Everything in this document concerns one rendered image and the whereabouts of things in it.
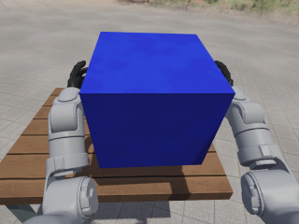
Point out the carton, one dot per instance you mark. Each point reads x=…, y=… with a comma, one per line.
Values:
x=153, y=99

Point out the robot left hand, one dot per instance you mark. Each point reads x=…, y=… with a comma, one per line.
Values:
x=76, y=76

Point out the robot left upper arm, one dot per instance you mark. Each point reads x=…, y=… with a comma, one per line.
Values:
x=68, y=201

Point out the robot right hand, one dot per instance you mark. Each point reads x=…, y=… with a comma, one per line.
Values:
x=225, y=72

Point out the table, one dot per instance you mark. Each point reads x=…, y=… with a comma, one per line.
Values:
x=23, y=174

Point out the robot right upper arm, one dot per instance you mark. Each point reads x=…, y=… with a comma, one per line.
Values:
x=272, y=195

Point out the robot left forearm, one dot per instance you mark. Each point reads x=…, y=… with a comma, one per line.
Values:
x=66, y=134

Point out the robot right forearm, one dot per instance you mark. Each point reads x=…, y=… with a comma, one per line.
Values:
x=256, y=147

